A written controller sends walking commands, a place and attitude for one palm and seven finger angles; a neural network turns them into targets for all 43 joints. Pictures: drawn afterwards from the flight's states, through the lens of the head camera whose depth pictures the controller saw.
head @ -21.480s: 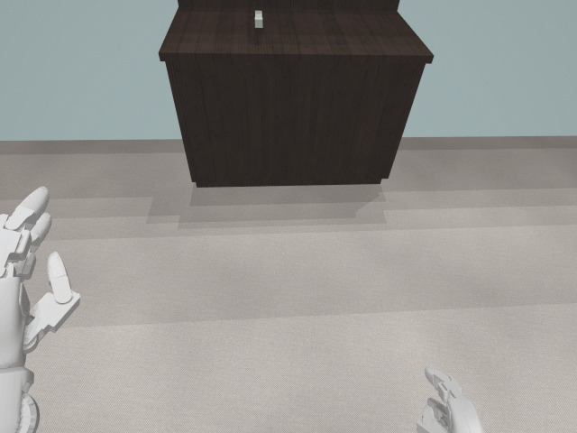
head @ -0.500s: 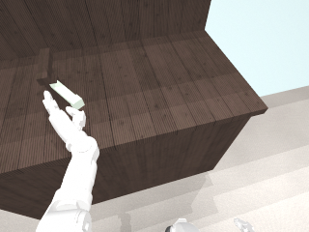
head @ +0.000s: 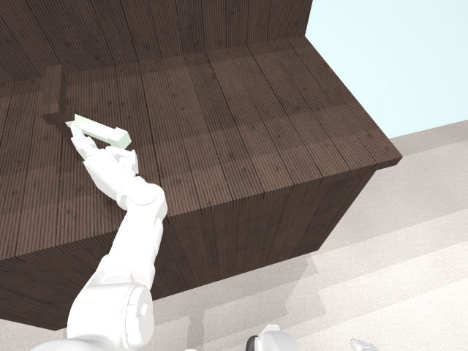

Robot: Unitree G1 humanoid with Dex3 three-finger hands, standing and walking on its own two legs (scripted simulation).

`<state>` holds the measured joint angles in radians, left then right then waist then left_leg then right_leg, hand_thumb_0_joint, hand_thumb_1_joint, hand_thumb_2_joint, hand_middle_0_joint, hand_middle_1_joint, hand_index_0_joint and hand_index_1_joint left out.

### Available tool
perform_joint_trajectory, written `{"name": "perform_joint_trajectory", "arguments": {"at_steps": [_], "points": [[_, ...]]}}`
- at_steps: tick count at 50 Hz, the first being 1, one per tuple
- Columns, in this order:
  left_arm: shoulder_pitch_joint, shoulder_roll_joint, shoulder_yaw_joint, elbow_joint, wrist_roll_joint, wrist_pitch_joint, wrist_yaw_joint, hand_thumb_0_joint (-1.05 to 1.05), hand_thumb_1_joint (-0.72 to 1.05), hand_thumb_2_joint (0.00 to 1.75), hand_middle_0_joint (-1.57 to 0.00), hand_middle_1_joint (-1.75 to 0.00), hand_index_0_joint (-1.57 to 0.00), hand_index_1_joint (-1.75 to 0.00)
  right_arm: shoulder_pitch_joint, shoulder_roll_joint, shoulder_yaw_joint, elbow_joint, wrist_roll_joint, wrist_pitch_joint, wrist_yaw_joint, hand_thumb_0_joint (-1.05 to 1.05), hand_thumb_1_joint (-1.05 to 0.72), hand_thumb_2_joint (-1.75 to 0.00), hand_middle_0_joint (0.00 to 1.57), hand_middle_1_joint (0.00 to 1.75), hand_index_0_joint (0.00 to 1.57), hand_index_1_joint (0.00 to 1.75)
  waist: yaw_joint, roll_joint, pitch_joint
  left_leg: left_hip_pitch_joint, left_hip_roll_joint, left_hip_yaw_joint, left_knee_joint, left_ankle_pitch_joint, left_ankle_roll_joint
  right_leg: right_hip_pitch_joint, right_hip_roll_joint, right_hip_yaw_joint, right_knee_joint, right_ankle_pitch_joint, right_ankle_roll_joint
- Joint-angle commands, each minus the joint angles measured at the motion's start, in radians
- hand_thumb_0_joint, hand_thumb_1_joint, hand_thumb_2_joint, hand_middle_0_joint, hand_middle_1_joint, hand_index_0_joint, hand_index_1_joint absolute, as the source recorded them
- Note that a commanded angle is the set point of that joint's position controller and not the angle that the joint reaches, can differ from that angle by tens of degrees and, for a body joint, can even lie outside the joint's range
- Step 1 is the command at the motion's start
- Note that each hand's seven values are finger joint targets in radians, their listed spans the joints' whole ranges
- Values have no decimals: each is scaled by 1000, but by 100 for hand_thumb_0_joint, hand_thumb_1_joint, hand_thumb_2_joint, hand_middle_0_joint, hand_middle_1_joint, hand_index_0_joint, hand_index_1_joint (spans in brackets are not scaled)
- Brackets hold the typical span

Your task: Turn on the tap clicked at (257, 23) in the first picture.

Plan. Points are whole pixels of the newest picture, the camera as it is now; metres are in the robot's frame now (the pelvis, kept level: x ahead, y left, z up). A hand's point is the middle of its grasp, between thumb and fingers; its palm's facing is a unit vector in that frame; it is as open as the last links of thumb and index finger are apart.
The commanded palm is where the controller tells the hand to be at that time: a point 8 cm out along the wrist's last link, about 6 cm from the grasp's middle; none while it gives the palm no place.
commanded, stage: push the lever round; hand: left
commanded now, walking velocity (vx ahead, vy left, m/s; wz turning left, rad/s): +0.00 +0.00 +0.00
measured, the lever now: (119, 139) +0.48 +0.21 +0.07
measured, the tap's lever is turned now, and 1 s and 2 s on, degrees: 48 77 78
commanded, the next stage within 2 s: lift the hand up off the lever in 0.82 s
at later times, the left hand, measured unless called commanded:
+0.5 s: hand (146, 144) +0.48 +0.16 +0.06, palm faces +0.80 -0.58 -0.15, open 7.8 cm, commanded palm +0.43 +0.18 +0.06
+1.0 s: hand (149, 130) +0.51 +0.16 +0.06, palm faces +0.79 -0.59 -0.16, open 7.9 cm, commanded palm +0.44 +0.18 +0.07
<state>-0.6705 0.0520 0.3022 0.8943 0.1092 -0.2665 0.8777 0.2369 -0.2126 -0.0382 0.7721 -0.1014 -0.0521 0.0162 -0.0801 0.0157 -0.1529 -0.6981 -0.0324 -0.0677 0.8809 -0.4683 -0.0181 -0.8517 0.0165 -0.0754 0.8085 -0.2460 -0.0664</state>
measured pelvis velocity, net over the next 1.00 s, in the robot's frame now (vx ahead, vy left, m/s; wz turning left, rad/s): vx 0.00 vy -0.01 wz -0.02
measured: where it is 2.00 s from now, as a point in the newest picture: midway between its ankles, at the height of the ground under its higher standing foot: outside the picture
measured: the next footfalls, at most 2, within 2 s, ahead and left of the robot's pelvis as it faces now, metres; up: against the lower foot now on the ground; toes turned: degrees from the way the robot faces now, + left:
none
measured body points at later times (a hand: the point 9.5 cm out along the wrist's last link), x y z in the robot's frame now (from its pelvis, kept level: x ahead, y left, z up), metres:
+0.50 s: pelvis +0.00 -0.01 -0.01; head +0.09 -0.01 +0.44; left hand +0.43 +0.18 +0.07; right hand +0.07 -0.26 -0.14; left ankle -0.03 +0.13 -0.69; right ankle +0.08 -0.08 -0.69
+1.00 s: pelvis +0.00 -0.01 -0.01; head +0.10 -0.01 +0.43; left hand +0.46 +0.18 +0.07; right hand +0.02 -0.27 -0.14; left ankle -0.03 +0.13 -0.69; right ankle +0.08 -0.08 -0.69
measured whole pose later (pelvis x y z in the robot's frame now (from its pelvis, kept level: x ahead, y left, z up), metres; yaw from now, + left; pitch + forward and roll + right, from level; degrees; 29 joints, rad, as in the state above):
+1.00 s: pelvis +0.00 -0.01 -0.01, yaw -1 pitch +21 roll +1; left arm -0.96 0.15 0.47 1.14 0.20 -0.22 0.99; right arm 0.30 -0.22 -0.05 0.79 -0.14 -0.07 0.07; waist -0.16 0.01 -0.17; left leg -0.81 -0.01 -0.06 0.91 -0.47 -0.03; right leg -0.96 0.04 -0.07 0.82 -0.24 -0.08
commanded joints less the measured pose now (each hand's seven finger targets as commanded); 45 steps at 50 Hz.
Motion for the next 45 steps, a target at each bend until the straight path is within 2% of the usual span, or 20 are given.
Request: {"name": "perform_joint_trajectory", "arguments": {"at_steps": [1, 4, 6, 7, 10, 11, 12, 14, 16, 20, 21, 22, 25, 26, 28, 34, 36, 38, 41, 45], "points": [[-487, 110, -18, -161, 59, -46, 28, 0, 90, 90, -15, -15, -15, -15, 34, -132, -50, -76, -10, -29, -3, 0, -90, -90, 20, 30, 20, 30, -27, 12, -379, -40, -2, 45, -112, 202, 2, 400, -25, 58, -90, 42, 38], [-495, 98, -17, -147, 60, -36, 42, 0, 90, 90, -15, -15, -15, -15, 45, -128, -51, -79, -15, -26, 8, 0, -90, -90, 20, 30, 20, 30, -33, -33, -407, -52, -3, 55, -97, 241, 3, 430, -27, 58, -86, 102, 43], [-460, 134, 31, -125, 70, -23, 55, 0, 90, 90, -15, -15, -15, -15, 51, -132, -54, -76, -18, -23, 9, 0, -90, -90, 20, 30, 20, 30, -15, -27, -414, -68, -3, 55, -97, 245, 2, 448, -25, 62, -83, 117, 41], [-476, 105, 4, -142, 68, -23, 55, 0, 90, 90, -15, -15, -15, -15, 55, -126, -52, -81, -16, -21, 12, 0, -90, -90, 20, 30, 20, 30, -27, -32, -423, -59, 0, 57, -95, 258, 3, 448, -27, 60, -79, 132, 43], [-490, 89, -4, -147, 73, -15, 66, 0, 90, 90, -15, -15, -15, -15, 58, -124, -52, -83, -22, -23, 19, 0, -90, -90, 20, 30, 20, 30, -27, -20, -418, -61, 0, 64, -94, 258, 5, 448, -26, 61, -85, 140, 44], [-476, 132, 43, -138, 79, -11, 74, 0, 90, 90, -15, -15, -15, -15, 64, -130, -57, -74, -21, -23, 18, 0, -90, -90, 20, 30, 20, 30, -17, -25, -423, -68, 1, 56, -94, 260, 2, 451, -24, 59, -79, 137, 41], [-493, 92, 6, -149, 75, -9, 74, 0, 90, 90, -15, -15, -15, -15, 59, -123, -53, -82, -22, -23, 21, 0, -90, -90, 20, 30, 20, 30, -28, -24, -419, -70, 0, 62, -92, 247, 7, 446, -27, 63, -84, 128, 46], [-518, 120, 32, -125, 77, -4, 84, 0, 90, 90, -15, -15, -15, -15, 56, -124, -53, -77, -21, -28, 19, 0, -90, -90, 20, 30, 20, 30, -37, -63, -399, -102, -2, 64, -90, 189, 15, 446, -34, 77, -105, 65, 54], [-538, 149, 62, -112, 88, -1, 96, 0, 90, 90, -15, -15, -15, -15, 55, -128, -54, -66, -24, -32, 18, 0, -90, -90, 20, 30, 20, 30, -33, -45, -386, -109, -2, 62, -91, 172, 18, 429, -33, 81, -109, 42, 53], [-614, 139, 34, -77, 107, -3, 103, 0, 90, 90, -15, -15, -15, -15, 65, -125, -53, -58, -28, -38, 20, 0, -90, -90, 20, 30, 20, 30, -62, -44, -393, -112, -3, 67, -83, 144, 25, 408, -37, 85, -112, 6, 58], [-618, 179, 72, -75, 115, -4, 109, 0, 90, 90, -15, -15, -15, -15, 72, -131, -57, -51, -29, -38, 19, 0, -90, -90, 20, 30, 20, 30, -51, -21, -413, -112, -3, 62, -82, 152, 22, 409, -34, 82, -99, 18, 53], [-626, 154, 45, -64, 117, -4, 108, 0, 90, 90, -15, -15, -15, -15, 72, -125, -53, -57, -28, -37, 21, 0, -90, -90, 20, 30, 20, 30, -58, -16, -407, -110, -3, 63, -85, 153, 23, 406, -33, 79, -96, 24, 53], [-669, 163, 45, -17, 119, -2, 111, 0, 90, 90, -15, -15, -15, -15, 74, -130, -53, -53, -29, -42, 20, 0, -90, -90, 20, 30, 20, 30, -77, -49, -393, -132, -5, 69, -77, 119, 30, 394, -36, 89, -114, -20, 60], [-669, 207, 87, -13, 120, -3, 116, 0, 90, 90, -15, -15, -15, -15, 77, -134, -56, -47, -29, -42, 17, 0, -90, -90, 20, 30, 20, 30, -67, -38, -405, -144, -6, 68, -74, 118, 31, 406, -37, 96, -111, -14, 60], [-689, 223, 89, -30, 121, -8, 117, 0, 90, 90, -15, -15, -15, -15, 90, -131, -56, -54, -27, -41, 18, 0, -90, -90, 20, 30, 20, 30, -68, -25, -442, -138, -8, 72, -75, 142, 31, 440, -40, 101, -108, 33, 62], [-690, 214, 91, 11, 122, -2, 115, 0, 90, 90, -15, -15, -15, -15, 111, -136, -56, -55, -29, -43, 26, 0, -90, -90, 20, 30, 20, 30, -76, -32, -438, -144, -7, 76, -75, 157, 32, 444, -35, 96, -108, 71, 64], [-672, 253, 131, 30, 116, 1, 115, 0, 90, 90, -15, -15, -15, -15, 115, -141, -59, -51, -28, -42, 27, 0, -90, -90, 20, 30, 20, 30, -68, -34, -449, -161, -7, 75, -69, 148, 34, 450, -35, 102, -105, 66, 65], [-687, 253, 124, 36, 115, -2, 111, 0, 90, 90, -15, -15, -15, -15, 125, -141, -58, -52, -26, -42, 30, 0, -90, -90, 20, 30, 20, 30, -77, -56, -435, -170, -8, 76, -71, 134, 36, 450, -36, 104, -114, 42, 68], [-709, 281, 142, 45, 123, -2, 113, 0, 90, 90, -15, -15, -15, -15, 131, -147, -59, -44, -28, -41, 31, 0, -90, -90, 20, 30, 20, 30, -77, -12, -435, -161, -7, 75, -71, 138, 36, 436, -34, 104, -111, 47, 64], [-732, 272, 129, 75, 124, -1, 111, 0, 90, 90, -15, -15, -15, -15, 148, -149, -57, -44, -29, -44, 37, 0, -90, -90, 20, 30, 20, 30, -93, -48, -418, -173, -6, 75, -70, 124, 40, 414, -29, 96, -114, 18, 66]]}}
